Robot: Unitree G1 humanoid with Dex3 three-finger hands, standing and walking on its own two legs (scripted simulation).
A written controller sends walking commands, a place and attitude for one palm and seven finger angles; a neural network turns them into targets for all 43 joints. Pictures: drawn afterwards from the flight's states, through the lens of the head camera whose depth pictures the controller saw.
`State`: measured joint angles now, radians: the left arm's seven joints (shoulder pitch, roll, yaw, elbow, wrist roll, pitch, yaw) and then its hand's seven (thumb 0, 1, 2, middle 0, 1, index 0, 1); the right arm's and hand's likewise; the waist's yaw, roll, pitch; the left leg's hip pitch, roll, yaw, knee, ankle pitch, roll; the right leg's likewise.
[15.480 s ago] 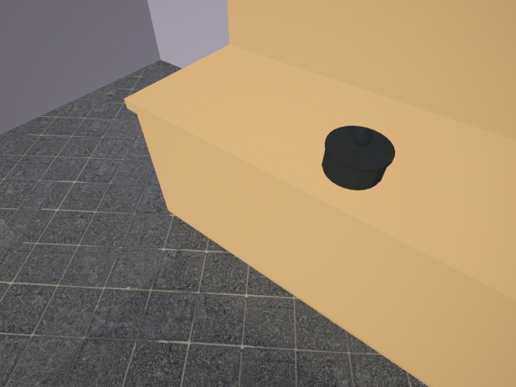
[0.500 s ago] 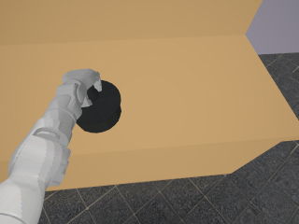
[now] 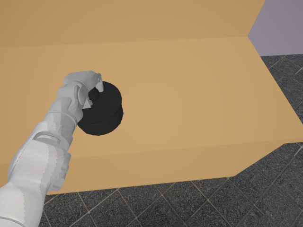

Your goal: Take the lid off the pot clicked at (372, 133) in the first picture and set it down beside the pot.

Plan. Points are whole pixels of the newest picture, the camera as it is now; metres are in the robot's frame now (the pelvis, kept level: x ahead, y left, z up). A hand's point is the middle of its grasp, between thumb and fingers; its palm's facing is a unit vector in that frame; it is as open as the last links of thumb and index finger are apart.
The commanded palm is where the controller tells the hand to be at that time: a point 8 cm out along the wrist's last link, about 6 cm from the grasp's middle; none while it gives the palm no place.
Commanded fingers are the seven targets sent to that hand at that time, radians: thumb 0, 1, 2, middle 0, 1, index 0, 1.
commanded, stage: lift the lid straight up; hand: left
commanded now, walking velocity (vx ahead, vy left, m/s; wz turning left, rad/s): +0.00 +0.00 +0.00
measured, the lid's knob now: (92, 94) +0.51 +0.15 +0.01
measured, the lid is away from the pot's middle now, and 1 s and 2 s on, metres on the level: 0.00 0.01 0.03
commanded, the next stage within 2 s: move the lid sideways beside the pot in 1.74 s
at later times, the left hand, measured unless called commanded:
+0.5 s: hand (83, 88) +0.48 +0.16 +0.07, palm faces -0.37 -0.06 -0.93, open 7.8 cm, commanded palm +0.48 +0.15 +0.15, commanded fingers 0.00 0.73 0.91 -1.16 -1.20 -0.72 -1.09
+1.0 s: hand (81, 78) +0.47 +0.15 +0.12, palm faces -0.33 -0.06 -0.94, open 7.8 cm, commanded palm +0.48 +0.15 +0.19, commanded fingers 0.00 0.73 0.91 -1.16 -1.20 -0.72 -1.09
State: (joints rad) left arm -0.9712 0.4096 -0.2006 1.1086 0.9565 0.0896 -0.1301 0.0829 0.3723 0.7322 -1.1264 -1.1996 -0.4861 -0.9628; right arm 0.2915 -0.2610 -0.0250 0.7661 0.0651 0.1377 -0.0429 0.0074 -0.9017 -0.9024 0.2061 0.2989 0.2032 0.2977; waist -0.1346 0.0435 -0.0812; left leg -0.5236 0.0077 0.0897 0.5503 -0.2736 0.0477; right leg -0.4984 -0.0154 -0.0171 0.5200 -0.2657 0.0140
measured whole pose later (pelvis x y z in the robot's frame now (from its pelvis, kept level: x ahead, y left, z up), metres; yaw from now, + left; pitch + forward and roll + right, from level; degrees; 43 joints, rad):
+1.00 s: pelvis +0.00 +0.00 +0.01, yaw +1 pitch +9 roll +0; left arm -1.07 0.38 -0.26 1.02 0.91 0.17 -0.24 0.15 0.41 0.76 -1.16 -1.20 -0.48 -0.94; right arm 0.22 -0.27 0.01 0.75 0.07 0.13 -0.04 0.01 -0.90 -0.90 0.21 0.30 0.20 0.30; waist -0.09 0.06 -0.06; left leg -0.39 -0.02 0.07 0.46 -0.24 0.05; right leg -0.37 -0.03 -0.03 0.46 -0.25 0.02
